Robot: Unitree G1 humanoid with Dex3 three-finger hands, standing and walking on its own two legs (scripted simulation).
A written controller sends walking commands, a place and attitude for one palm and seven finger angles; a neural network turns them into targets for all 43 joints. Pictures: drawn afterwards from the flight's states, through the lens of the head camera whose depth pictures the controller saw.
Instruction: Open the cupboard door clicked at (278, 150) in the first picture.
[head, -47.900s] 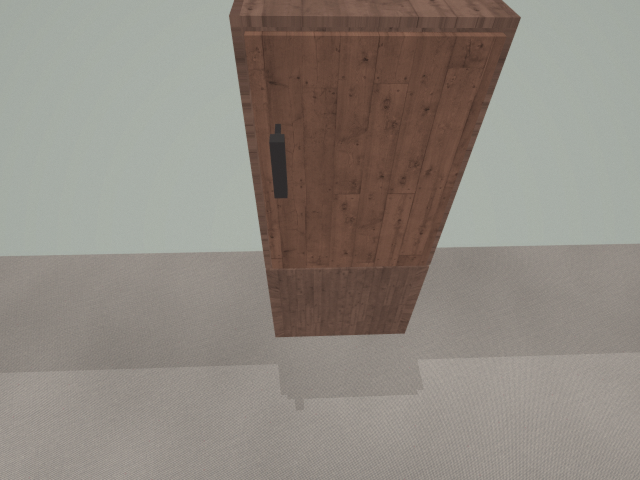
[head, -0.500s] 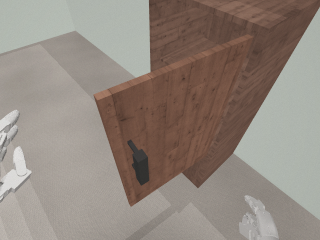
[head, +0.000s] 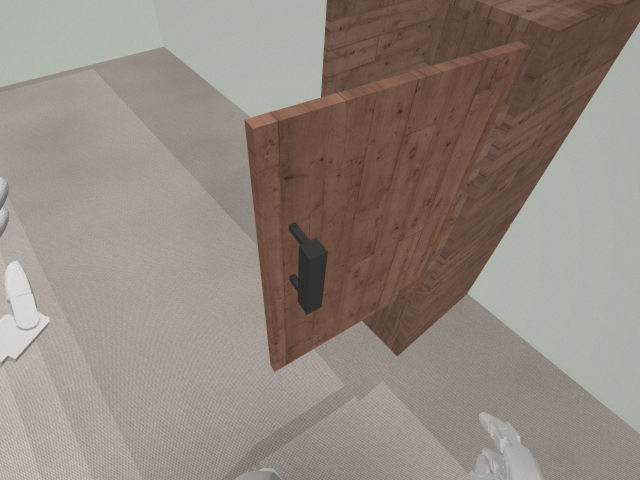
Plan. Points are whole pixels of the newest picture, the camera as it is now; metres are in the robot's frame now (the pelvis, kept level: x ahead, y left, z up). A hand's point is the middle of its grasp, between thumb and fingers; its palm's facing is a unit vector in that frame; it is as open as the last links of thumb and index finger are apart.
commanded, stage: step back with the hand held close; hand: left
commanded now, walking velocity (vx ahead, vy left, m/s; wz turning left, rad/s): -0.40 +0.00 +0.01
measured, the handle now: (303, 268) +0.38 +0.05 +0.04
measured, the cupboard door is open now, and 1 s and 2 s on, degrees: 83 83 83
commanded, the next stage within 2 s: stop stepping back and stand still in 0.28 s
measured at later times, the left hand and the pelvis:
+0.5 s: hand (44, 420) +0.14 +0.21 +0.18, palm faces +0.30 -0.81 -0.50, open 7.4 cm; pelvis -0.08 -0.03 +0.01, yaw -4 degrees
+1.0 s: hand out of the picture +0.07 +0.25 +0.17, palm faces +0.40 -0.82 -0.40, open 7.4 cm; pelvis -0.15 +0.00 +0.01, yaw -3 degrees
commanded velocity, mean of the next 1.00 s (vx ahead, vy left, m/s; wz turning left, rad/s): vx -0.12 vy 0.02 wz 0.01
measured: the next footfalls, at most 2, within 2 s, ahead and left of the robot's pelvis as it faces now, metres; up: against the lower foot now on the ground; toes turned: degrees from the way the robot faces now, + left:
right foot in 0.26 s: -0.13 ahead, -0.12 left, +0.00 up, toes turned -1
left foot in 0.48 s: +0.03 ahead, +0.05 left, +0.00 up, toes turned -3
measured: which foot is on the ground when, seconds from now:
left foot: down 0.00-0.32, up 0.34-0.46, down 0.48-0.72, up 0.74-0.84, down 0.86-1.00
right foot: up 0.00-0.24, down 0.26-1.00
